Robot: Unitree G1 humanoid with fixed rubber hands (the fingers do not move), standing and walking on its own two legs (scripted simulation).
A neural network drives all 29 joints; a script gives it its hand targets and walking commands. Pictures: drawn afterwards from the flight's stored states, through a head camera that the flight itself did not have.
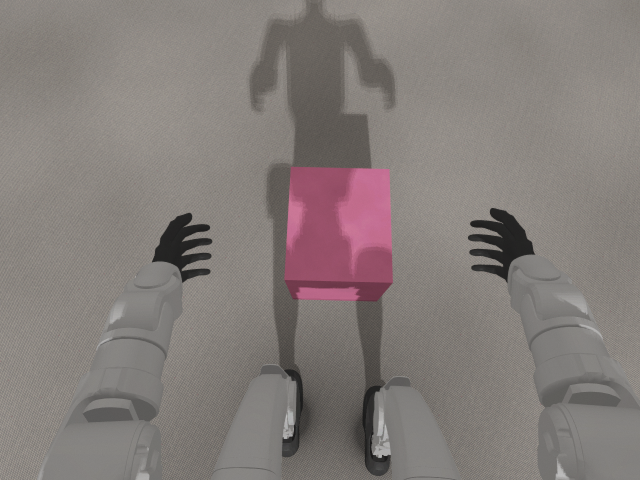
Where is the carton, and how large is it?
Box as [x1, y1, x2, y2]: [284, 167, 392, 301]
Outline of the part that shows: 291,167 284,279 292,297 299,299 376,301 392,282 388,169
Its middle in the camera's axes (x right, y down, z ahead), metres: +0.04 +0.00 +1.01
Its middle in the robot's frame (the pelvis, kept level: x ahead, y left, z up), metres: +0.57 +0.00 -0.56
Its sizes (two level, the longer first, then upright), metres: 0.277 0.237 0.263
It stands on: the floor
